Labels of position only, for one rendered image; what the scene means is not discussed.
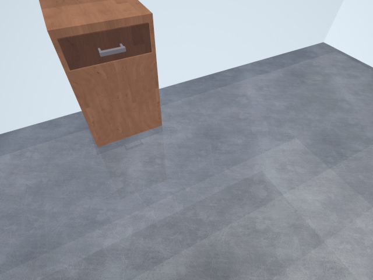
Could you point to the drawer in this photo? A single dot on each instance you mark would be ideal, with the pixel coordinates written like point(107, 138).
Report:
point(82, 50)

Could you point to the cabinet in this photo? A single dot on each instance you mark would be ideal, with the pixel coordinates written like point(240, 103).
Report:
point(119, 98)

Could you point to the handle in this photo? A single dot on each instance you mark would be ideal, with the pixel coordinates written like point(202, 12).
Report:
point(112, 51)

